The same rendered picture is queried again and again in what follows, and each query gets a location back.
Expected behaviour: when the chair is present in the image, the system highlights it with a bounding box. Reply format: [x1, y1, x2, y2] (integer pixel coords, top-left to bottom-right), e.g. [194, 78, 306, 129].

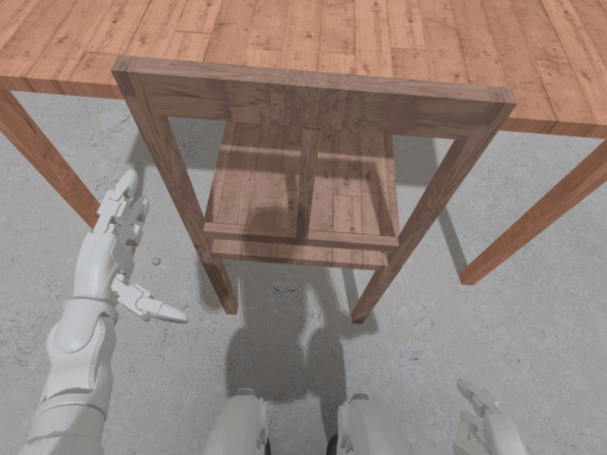
[111, 55, 518, 324]

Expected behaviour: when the table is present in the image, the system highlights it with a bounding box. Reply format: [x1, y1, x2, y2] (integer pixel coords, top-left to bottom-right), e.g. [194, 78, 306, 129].
[0, 0, 607, 285]

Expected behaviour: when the robot thigh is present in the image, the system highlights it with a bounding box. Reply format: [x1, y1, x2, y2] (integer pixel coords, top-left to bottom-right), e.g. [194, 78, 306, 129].
[200, 395, 268, 455]
[338, 399, 413, 455]

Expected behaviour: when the robot left thigh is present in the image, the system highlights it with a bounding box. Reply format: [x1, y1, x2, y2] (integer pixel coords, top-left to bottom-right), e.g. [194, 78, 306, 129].
[200, 395, 268, 455]

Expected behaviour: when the robot right thigh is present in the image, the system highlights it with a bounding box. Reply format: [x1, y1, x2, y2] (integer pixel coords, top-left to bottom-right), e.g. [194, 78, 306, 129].
[338, 399, 413, 455]

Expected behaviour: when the robot right hand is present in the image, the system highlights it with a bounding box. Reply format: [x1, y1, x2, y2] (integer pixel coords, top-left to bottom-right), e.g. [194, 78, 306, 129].
[452, 378, 527, 455]

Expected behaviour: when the robot left hand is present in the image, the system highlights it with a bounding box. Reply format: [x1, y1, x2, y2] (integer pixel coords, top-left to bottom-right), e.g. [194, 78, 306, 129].
[73, 169, 189, 323]

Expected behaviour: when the robot left forearm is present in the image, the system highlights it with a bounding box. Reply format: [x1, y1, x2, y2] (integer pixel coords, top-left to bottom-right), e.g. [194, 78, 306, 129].
[16, 297, 119, 455]

